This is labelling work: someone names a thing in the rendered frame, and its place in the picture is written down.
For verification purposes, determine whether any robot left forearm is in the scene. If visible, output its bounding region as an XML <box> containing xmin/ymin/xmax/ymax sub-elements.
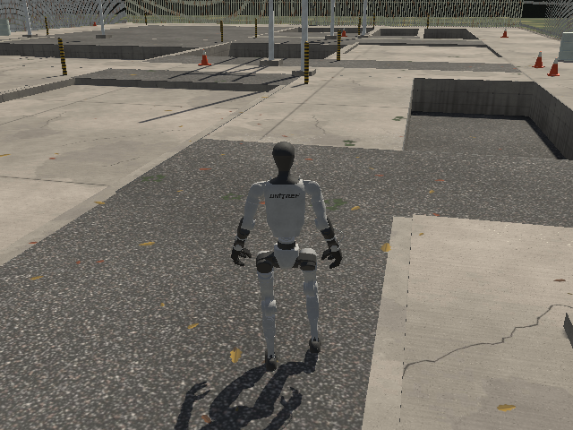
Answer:
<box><xmin>233</xmin><ymin>216</ymin><xmax>250</xmax><ymax>251</ymax></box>

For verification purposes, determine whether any left robot upper arm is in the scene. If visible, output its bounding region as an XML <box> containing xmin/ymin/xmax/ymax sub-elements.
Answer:
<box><xmin>241</xmin><ymin>181</ymin><xmax>266</xmax><ymax>230</ymax></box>

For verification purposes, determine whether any robot left hand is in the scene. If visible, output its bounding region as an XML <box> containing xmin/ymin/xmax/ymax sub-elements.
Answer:
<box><xmin>231</xmin><ymin>247</ymin><xmax>252</xmax><ymax>267</ymax></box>

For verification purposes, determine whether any robot right hand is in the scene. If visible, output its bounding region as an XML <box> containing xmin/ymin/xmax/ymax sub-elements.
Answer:
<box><xmin>321</xmin><ymin>248</ymin><xmax>343</xmax><ymax>269</ymax></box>

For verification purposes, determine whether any robot left shin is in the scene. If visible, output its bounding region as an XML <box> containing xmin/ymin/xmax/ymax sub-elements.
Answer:
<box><xmin>261</xmin><ymin>300</ymin><xmax>276</xmax><ymax>358</ymax></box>

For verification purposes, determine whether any right robot upper arm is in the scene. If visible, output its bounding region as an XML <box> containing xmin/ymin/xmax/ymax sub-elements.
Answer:
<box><xmin>304</xmin><ymin>180</ymin><xmax>329</xmax><ymax>230</ymax></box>

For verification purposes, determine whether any robot right forearm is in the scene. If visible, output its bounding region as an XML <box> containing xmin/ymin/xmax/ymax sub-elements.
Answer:
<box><xmin>321</xmin><ymin>216</ymin><xmax>340</xmax><ymax>252</ymax></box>

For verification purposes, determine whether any left robot foot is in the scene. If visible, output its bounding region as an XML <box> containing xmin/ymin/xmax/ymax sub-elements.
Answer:
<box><xmin>265</xmin><ymin>348</ymin><xmax>278</xmax><ymax>371</ymax></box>

